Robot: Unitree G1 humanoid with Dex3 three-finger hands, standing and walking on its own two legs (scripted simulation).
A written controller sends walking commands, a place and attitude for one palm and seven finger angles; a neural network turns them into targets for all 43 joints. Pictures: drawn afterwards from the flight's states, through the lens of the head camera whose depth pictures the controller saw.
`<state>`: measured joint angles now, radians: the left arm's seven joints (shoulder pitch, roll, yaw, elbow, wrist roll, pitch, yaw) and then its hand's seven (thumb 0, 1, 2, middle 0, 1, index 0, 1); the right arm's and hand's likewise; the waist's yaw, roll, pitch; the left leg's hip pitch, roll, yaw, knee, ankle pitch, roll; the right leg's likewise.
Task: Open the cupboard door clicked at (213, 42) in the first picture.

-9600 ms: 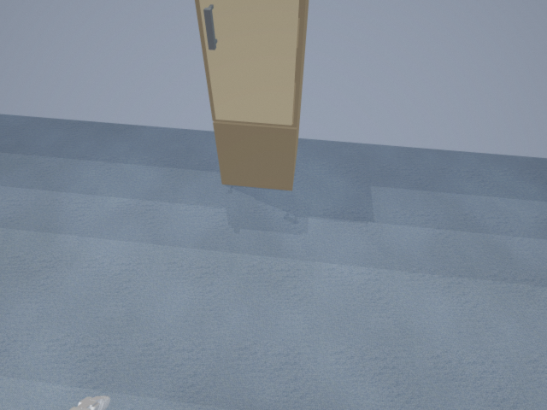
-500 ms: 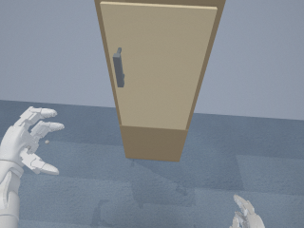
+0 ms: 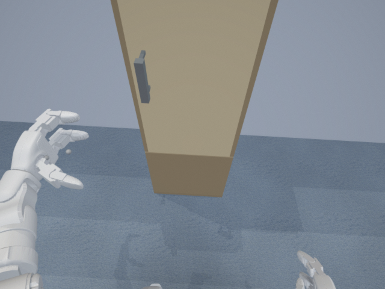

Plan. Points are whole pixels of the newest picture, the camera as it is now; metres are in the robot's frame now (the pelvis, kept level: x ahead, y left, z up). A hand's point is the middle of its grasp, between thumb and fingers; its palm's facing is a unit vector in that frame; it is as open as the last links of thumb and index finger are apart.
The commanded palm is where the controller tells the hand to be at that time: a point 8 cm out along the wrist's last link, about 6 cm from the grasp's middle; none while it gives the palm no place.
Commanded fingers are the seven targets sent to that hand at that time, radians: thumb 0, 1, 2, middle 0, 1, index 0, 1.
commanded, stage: move the hooked fingers beside the handle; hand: left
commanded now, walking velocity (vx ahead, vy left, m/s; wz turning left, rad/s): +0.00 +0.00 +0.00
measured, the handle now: (144, 77) +0.63 +0.16 +0.08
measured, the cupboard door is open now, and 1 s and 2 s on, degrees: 0 0 0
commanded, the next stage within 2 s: none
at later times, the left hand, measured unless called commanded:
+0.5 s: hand (88, 124) +0.44 +0.25 +0.09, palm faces -0.04 -1.00 +0.01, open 14.0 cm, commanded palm +0.42 +0.30 +0.09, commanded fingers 0.00 -0.50 0.30 -0.30 -1.20 -0.30 -1.20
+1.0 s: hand (110, 100) +0.52 +0.22 +0.09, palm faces -0.03 -1.00 +0.00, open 14.0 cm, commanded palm +0.50 +0.27 +0.08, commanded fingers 0.00 -0.50 0.30 -0.30 -1.20 -0.30 -1.20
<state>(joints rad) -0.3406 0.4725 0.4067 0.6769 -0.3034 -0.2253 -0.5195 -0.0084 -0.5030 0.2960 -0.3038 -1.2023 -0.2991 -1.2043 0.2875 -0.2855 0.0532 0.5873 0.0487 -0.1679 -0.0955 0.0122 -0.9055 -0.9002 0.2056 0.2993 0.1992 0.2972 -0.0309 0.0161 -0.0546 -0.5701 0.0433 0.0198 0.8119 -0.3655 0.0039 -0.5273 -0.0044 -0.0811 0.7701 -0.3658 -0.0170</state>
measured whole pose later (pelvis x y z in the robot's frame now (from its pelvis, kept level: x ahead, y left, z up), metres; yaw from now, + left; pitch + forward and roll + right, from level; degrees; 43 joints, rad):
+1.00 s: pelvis +0.01 +0.01 -0.02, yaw -2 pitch +17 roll -3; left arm -0.92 0.62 0.43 1.23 -0.11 -0.32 -0.36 -0.01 -0.50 0.30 -0.30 -1.20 -0.30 -1.20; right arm 0.41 -0.28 0.05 0.63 0.01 0.03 -0.04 0.01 -0.91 -0.90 0.21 0.30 0.20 0.30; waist -0.18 0.01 -0.08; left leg -0.81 0.06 0.04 0.92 -0.41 0.02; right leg -0.76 0.01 -0.06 0.85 -0.38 0.00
